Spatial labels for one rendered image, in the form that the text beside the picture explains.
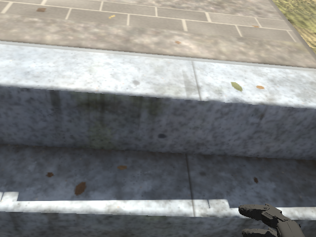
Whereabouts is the robot right hand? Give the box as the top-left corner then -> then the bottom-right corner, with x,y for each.
238,203 -> 305,237

